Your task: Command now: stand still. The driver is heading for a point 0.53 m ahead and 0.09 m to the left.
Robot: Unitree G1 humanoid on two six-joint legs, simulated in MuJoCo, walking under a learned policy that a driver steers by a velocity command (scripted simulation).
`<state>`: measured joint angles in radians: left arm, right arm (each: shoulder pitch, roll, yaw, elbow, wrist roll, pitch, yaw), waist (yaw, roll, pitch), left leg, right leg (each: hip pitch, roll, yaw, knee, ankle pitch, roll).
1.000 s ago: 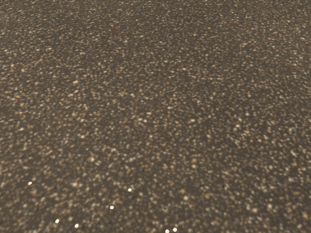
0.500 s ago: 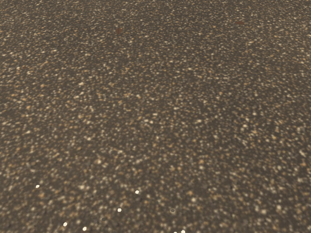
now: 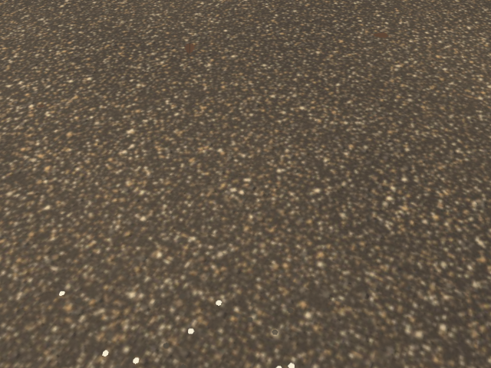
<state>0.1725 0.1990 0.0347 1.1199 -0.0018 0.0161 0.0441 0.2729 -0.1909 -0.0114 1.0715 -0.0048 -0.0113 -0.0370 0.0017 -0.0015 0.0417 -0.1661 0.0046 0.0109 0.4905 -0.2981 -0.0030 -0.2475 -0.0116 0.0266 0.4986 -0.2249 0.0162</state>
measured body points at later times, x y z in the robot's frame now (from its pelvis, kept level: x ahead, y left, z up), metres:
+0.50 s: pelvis +0.00 +0.00 +0.00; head +0.02 +0.00 +0.45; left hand +0.02 +0.24 -0.16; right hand -0.01 -0.23 -0.16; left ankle -0.02 +0.12 -0.74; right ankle +0.03 -0.13 -0.74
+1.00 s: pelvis +0.01 +0.00 +0.00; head +0.02 +0.00 +0.45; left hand +0.02 +0.24 -0.16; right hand -0.02 -0.23 -0.16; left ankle -0.02 +0.12 -0.74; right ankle +0.03 -0.13 -0.74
